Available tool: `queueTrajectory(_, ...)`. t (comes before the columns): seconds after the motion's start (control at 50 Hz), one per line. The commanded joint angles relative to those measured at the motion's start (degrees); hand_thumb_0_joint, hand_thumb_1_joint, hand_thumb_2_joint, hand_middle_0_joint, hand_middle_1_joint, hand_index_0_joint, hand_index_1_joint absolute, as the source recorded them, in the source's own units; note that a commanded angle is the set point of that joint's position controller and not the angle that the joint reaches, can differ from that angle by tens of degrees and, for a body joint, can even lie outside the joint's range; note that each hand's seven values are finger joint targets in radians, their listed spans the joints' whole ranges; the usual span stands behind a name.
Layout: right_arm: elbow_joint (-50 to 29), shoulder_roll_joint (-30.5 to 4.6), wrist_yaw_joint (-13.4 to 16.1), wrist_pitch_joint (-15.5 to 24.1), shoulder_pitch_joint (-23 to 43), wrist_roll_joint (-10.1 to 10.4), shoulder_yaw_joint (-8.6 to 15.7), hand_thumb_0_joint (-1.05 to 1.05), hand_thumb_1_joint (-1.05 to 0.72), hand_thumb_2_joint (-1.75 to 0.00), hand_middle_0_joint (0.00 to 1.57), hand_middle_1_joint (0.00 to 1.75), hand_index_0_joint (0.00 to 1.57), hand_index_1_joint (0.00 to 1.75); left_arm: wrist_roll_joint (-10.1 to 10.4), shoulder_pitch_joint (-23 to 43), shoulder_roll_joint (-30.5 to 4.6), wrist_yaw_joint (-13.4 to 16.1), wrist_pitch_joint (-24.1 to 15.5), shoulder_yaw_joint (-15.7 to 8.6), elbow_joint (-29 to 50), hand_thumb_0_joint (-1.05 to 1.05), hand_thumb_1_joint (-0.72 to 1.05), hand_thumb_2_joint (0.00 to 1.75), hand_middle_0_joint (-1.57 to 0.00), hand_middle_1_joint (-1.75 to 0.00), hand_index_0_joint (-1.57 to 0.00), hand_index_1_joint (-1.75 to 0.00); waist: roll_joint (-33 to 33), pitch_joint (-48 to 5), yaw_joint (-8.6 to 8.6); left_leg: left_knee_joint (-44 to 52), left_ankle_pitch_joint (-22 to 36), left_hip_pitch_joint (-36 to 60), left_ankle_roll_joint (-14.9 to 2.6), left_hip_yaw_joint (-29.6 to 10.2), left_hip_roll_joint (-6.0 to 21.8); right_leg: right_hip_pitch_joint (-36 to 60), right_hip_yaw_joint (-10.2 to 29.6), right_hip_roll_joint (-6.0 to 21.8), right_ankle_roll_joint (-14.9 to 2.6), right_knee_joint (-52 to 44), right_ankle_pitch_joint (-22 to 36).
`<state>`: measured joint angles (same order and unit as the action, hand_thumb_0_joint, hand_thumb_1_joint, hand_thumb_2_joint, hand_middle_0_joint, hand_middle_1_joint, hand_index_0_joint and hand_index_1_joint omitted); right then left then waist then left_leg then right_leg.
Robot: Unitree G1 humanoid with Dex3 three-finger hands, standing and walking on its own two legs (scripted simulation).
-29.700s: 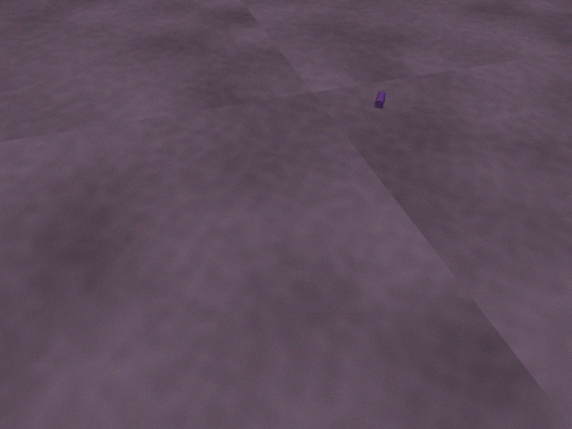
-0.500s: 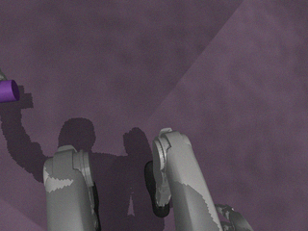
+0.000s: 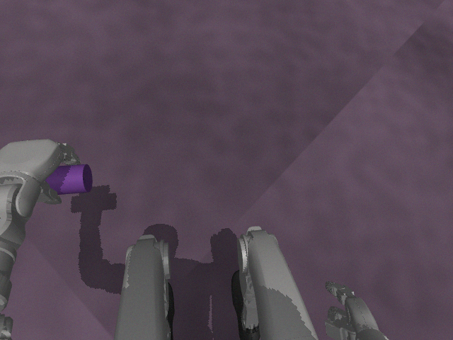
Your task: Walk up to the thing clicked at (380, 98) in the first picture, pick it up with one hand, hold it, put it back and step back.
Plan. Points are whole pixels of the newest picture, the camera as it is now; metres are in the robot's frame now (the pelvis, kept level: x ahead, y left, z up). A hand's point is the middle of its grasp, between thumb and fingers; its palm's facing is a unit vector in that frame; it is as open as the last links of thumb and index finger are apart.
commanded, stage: lift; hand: left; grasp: from above
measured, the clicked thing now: (50, 181) +0.41 +0.30 -0.11
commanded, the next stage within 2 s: hold in 0.88 s
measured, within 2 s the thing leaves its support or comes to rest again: neither
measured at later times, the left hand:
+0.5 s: hand (11, 181) +0.34 +0.25 +0.09, palm faces -0.47 -0.08 -0.88, open 8.1 cm
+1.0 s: hand out of the picture +0.37 +0.23 +0.16, palm faces -0.48 -0.10 -0.87, open 8.2 cm
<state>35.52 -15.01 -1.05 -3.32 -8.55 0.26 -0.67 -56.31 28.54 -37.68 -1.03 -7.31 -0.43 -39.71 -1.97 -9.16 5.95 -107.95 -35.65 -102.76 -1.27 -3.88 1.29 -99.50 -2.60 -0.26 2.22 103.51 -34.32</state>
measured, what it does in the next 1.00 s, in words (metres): rises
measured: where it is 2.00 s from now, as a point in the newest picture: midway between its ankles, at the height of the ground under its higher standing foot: (205, 326)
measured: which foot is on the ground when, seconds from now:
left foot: down 0.00-1.00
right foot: down 0.00-1.00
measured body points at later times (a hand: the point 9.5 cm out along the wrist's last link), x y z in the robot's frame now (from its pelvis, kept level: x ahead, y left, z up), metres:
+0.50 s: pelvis +0.03 -0.01 +0.17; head +0.11 +0.00 +0.61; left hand +0.36 +0.25 +0.14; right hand +0.14 -0.27 +0.05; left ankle +0.09 +0.11 -0.46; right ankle +0.10 -0.14 -0.46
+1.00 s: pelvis +0.07 +0.00 +0.24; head +0.12 +0.00 +0.68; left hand +0.39 +0.24 +0.21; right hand +0.17 -0.27 +0.12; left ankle +0.09 +0.11 -0.46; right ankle +0.10 -0.14 -0.46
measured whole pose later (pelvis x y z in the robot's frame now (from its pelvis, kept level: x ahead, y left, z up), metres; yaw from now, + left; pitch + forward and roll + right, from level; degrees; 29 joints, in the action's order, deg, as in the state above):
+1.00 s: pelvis +0.07 +0.00 +0.24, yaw +2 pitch +10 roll -1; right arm 42.1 -13.8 2.8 2.0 -14.8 2.0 2.1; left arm -56.7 16.7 -23.1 4.8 0.4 10.2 -44.6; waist -1.8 -4.3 2.8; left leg -48.6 -22.1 -36.6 -0.3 1.0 1.7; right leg -36.0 1.0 -0.3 1.2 46.4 -20.5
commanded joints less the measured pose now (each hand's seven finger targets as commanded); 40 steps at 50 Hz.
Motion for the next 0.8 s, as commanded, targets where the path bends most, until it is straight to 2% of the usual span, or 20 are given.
queueTrajectory(0.0, -3.0, -11.0, 1.9, 1.5, -6.9, 0.9, 4.6, 0.00, -0.89, -0.89, 0.20, 0.30, 0.20, 0.30, 1.0, 14.4, -16.1, 3.1, 1.3, -6.8, 15.2, 0.00, 0.81, 0.36, -1.10, -0.38, -1.14, -0.34, -11.5, -35.6, -1.05, 25.3, 6.2, 37.6, -0.34, -1.5, -0.1, 23.2, -1.6, -1.6, -3.18, -17.4, 8.2)
queueTrajectory(0.02, -3.0, -10.6, 2.2, 1.6, -6.3, 0.9, 4.6, 0.00, -0.89, -0.89, 0.20, 0.30, 0.20, 0.30, 0.9, 13.7, -14.3, 3.0, 1.7, -5.4, 15.2, 0.00, 0.83, 0.38, -1.11, -0.39, -1.15, -0.36, -11.7, -34.2, -0.51, 27.1, 5.5, 38.7, -0.26, -1.5, 0.1, 24.0, -1.5, -1.7, -3.11, -19.1, 7.9)
queueTrajectory(0.06, -2.9, -10.3, 2.7, 2.0, -5.7, 1.3, 4.5, 0.00, -0.89, -0.89, 0.20, 0.30, 0.20, 0.30, 1.2, 12.1, -13.8, 3.5, 2.4, -5.7, 16.0, 0.00, 0.83, 0.40, -1.12, -0.41, -1.15, -0.37, -10.8, -31.3, -0.97, 31.0, 2.8, 40.3, -0.18, -1.9, 0.1, 27.6, -1.2, -1.8, -3.06, -22.4, 6.5)
queueTrajectory(0.08, -2.4, -9.7, 2.9, 2.2, -5.4, 1.4, 4.2, 0.00, -0.89, -0.90, 0.20, 0.30, 0.20, 0.30, 0.9, 10.5, -12.4, 3.7, 2.8, -4.8, 14.3, 0.00, 0.82, 0.38, -1.12, -0.39, -1.15, -0.36, -9.7, -28.8, -0.90, 32.0, 2.8, 40.7, -0.14, -1.5, 0.0, 28.9, -1.0, -1.9, -3.07, -24.0, 6.2)
queueTrajectory(0.1, -2.3, -9.7, 3.1, 2.5, -5.6, 1.6, 4.3, 0.00, -0.89, -0.90, 0.20, 0.30, 0.20, 0.30, 1.0, 10.5, -11.6, 3.8, 3.0, -4.3, 14.8, 0.00, 0.81, 0.38, -1.10, -0.40, -1.14, -0.37, -8.9, -28.7, -0.78, 33.5, 2.5, 42.1, -0.15, -1.5, -0.1, 30.9, -0.8, -2.0, -3.14, -25.7, 6.1)
queueTrajectory(0.12, -2.1, -9.5, 3.4, 2.9, -4.9, 1.7, 4.2, 0.00, -0.89, -0.90, 0.20, 0.30, 0.20, 0.30, 1.0, 8.5, -11.3, 4.1, 3.3, -4.5, 13.5, 0.00, 0.81, 0.41, -1.11, -0.41, -1.14, -0.38, -8.7, -26.6, -1.12, 35.2, 1.9, 42.8, 0.02, -2.0, 0.0, 31.5, -0.7, -2.1, -3.04, -26.8, 5.6)
queueTrajectory(0.16, -1.5, -9.0, 3.8, 3.7, -5.1, 1.8, 4.0, 0.00, -0.89, -0.90, 0.20, 0.30, 0.20, 0.30, 1.0, 9.4, -8.5, 4.2, 3.4, -2.0, 12.7, 0.00, 0.81, 0.40, -1.11, -0.40, -1.14, -0.37, -7.9, -23.0, -0.13, 37.9, 1.5, 44.1, 0.08, -1.9, 0.2, 33.2, -0.4, -2.1, -3.05, -29.6, 5.5)
queueTrajectory(0.2, -1.2, -8.7, 4.2, 4.5, -4.8, 1.9, 3.8, 0.00, -0.89, -0.90, 0.20, 0.30, 0.20, 0.30, 0.4, 8.2, -7.7, 4.5, 3.5, -1.0, 10.2, 0.00, 0.79, 0.38, -1.10, -0.40, -1.13, -0.37, -6.0, -19.7, -0.27, 40.2, 0.4, 44.6, -0.02, -1.4, -0.1, 35.7, 0.2, -2.2, -3.12, -33.0, 4.6)
queueTrajectory(0.24, -0.9, -8.6, 4.4, 5.4, -4.9, 2.0, 4.2, 0.00, -0.90, -0.90, 0.20, 0.30, 0.20, 0.30, 0.9, 7.7, -6.7, 4.9, 3.2, -0.7, 10.3, 0.00, 0.76, 0.36, -1.07, -0.40, -1.11, -0.36, -5.0, -19.9, -0.67, 42.0, 1.7, 47.2, 0.03, -0.8, -0.2, 39.2, 0.9, -2.2, -3.14, -36.1, 5.1)
queueTrajectory(0.28, -0.4, -8.1, 4.6, 6.3, -5.4, 2.1, 4.1, 0.00, -0.90, -0.90, 0.20, 0.30, 0.20, 0.30, 0.8, 8.5, -3.7, 5.4, 3.2, 1.5, 9.6, 0.00, 0.74, 0.35, -1.04, -0.42, -1.08, -0.38, -5.2, -18.4, -0.23, 43.7, 3.5, 49.6, 0.25, 0.1, -0.4, 41.4, 1.5, -2.0, -3.32, -39.0, 6.3)
queueTrajectory(0.36, -0.2, -7.8, 4.5, 7.2, -6.1, 2.0, 4.6, 0.00, -0.90, -0.90, 0.20, 0.30, 0.20, 0.30, -0.4, 6.8, -4.3, 7.5, 2.9, 0.4, 8.7, 0.00, 0.70, 0.35, -1.01, -0.45, -1.05, -0.40, -4.8, -19.3, -1.32, 46.7, 6.9, 53.7, 0.44, 1.5, -1.2, 47.8, 2.7, -2.1, -3.32, -44.3, 7.3)
queueTrajectory(0.4, 0.1, -7.7, 4.5, 7.5, -5.8, 2.1, 4.7, 0.00, -0.90, -0.90, 0.20, 0.30, 0.20, 0.30, -1.1, 9.2, -3.6, 8.3, 2.8, 1.6, 8.7, 0.00, 0.71, 0.36, -1.02, -0.44, -1.06, -0.40, -5.2, -17.8, -1.20, 48.8, 6.2, 55.6, 0.54, 1.8, -1.5, 49.0, 3.0, -2.1, -3.24, -46.6, 6.7)
queueTrajectory(0.44, 0.7, -7.6, 4.6, 7.8, -6.2, 2.0, 4.6, 0.00, -0.90, -0.90, 0.20, 0.30, 0.20, 0.30, -1.9, 8.4, -3.8, 9.5, 2.9, 1.1, 7.3, 0.00, 0.74, 0.36, -1.03, -0.46, -1.08, -0.41, -4.5, -17.3, -1.55, 50.6, 7.6, 57.3, 0.60, 2.0, -1.4, 51.0, 2.9, -2.3, -3.20, -48.0, 7.8)
queueTrajectory(0.48, 0.8, -7.4, 4.5, 8.0, -6.1, 1.9, 4.7, 0.00, -0.90, -0.90, 0.20, 0.30, 0.20, 0.30, -2.0, 10.8, -2.8, 10.4, 3.3, 2.3, 7.7, 0.00, 0.75, 0.42, -1.04, -0.49, -1.09, -0.44, -4.6, -17.1, -1.23, 51.8, 8.8, 59.5, 0.60, 3.0, -1.8, 52.9, 3.4, -2.3, -3.21, -50.5, 8.1)
queueTrajectory(0.56, 1.7, -7.8, 4.4, 8.2, -6.3, 1.9, 5.1, 0.00, -0.90, -0.90, 0.20, 0.30, 0.20, 0.30, -2.0, 9.7, -2.6, 11.9, 5.0, 1.8, 6.2, 0.00, 0.76, 0.41, -1.04, -0.50, -1.08, -0.45, -4.3, -16.9, -2.41, 55.6, 12.3, 64.5, 0.98, 2.9, -1.6, 57.5, 3.2, -2.3, -3.03, -53.5, 11.7)
queueTrajectory(0.6, 1.3, -7.5, 4.3, 8.1, -5.9, 2.0, 5.1, 0.00, -0.90, -0.90, 0.20, 0.30, 0.20, 0.30, -1.6, 8.9, -1.2, 11.9, 5.9, 3.2, 5.3, 0.00, 0.73, 0.44, -1.03, -0.51, -1.07, -0.47, -2.8, -15.5, -2.75, 57.7, 13.3, 66.0, 1.02, 2.9, -1.7, 59.9, 3.0, -2.3, -3.00, -55.2, 12.8)
queueTrajectory(0.64, 1.8, -7.6, 4.3, 8.0, -6.0, 2.0, 5.3, 0.00, -0.90, -0.90, 0.20, 0.30, 0.20, 0.30, -1.7, 7.7, -1.1, 11.9, 6.7, 3.2, 4.1, 0.00, 0.75, 0.42, -1.03, -0.50, -1.08, -0.45, -2.2, -14.7, -2.83, 58.6, 15.4, 66.9, 0.93, 3.3, -1.9, 61.5, 3.4, -2.3, -2.89, -56.8, 14.9)
queueTrajectory(0.68, 2.1, -7.4, 4.3, 8.0, -6.4, 2.1, 5.4, 0.00, -0.90, -0.90, 0.20, 0.30, 0.20, 0.30, -1.1, 7.7, 1.2, 11.3, 7.5, 4.8, 4.0, 0.00, 0.75, 0.43, -1.04, -0.50, -1.08, -0.46, -1.1, -15.4, -2.63, 59.6, 18.1, 69.0, 0.90, 3.3, -1.7, 63.5, 3.4, -2.3, -2.87, -57.6, 17.8)
queueTrajectory(0.7, 2.1, -7.5, 4.4, 8.0, -6.6, 2.1, 5.5, 0.00, -0.90, -0.90, 0.20, 0.30, 0.20, 0.30, -1.1, 7.0, 0.8, 11.0, 8.0, 4.3, 3.3, 0.00, 0.75, 0.43, -1.04, -0.50, -1.08, -0.46, -1.8, -15.2, -2.87, 60.2, 19.3, 69.9, 1.01, 3.5, -1.8, 64.3, 3.4, -2.3, -2.85, -58.0, 19.1)
queueTrajectory(0.78, 1.6, -7.5, 4.3, 7.6, -6.7, 2.1, 5.5, 0.00, -0.90, -0.90, 0.20, 0.30, 0.20, 0.30, -0.2, 7.1, 2.1, 9.9, 8.8, 5.7, 4.1, 0.00, 0.73, 0.42, -1.02, -0.51, -1.07, -0.46, -1.4, -13.9, -3.20, 63.1, 21.7, 72.9, 1.05, 3.7, -1.8, 67.1, 3.3, -2.3, -2.95, -60.6, 21.1)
